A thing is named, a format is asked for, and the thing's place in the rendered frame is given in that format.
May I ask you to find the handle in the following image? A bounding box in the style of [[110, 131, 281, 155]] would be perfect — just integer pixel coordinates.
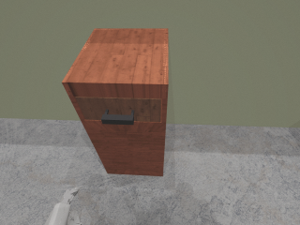
[[101, 109, 135, 126]]

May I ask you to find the cabinet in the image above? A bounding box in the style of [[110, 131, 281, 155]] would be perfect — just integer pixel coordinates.
[[62, 28, 169, 176]]

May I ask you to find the drawer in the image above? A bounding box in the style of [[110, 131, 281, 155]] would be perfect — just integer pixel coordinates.
[[75, 97, 161, 122]]

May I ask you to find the robot left hand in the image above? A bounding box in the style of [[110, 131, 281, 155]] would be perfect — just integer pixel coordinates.
[[44, 187, 83, 225]]

